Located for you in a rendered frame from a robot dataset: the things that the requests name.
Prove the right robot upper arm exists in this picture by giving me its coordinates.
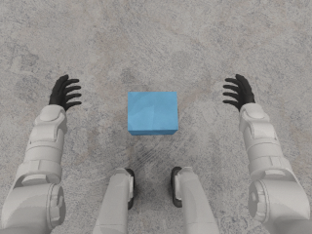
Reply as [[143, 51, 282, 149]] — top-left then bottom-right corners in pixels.
[[248, 178, 312, 234]]

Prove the robot left forearm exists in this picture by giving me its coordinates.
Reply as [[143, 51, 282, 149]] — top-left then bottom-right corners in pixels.
[[1, 104, 68, 229]]

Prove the robot right hand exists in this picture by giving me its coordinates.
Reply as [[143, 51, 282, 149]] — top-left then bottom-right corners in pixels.
[[222, 74, 255, 112]]

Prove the robot left foot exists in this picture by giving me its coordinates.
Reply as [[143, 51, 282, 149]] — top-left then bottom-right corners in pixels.
[[126, 169, 136, 210]]

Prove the carton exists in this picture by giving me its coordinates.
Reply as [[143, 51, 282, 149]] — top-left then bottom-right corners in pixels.
[[128, 92, 178, 136]]

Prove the robot right forearm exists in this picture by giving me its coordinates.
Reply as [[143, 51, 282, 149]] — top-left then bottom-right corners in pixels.
[[238, 102, 310, 219]]

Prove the robot left hand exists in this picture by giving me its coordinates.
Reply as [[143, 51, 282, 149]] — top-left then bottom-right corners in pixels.
[[48, 74, 82, 112]]

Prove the robot left thigh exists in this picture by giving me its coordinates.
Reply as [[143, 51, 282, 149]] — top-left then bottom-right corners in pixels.
[[92, 174, 134, 234]]

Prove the left robot upper arm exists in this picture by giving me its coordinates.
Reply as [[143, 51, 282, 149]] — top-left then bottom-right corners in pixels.
[[0, 182, 66, 234]]

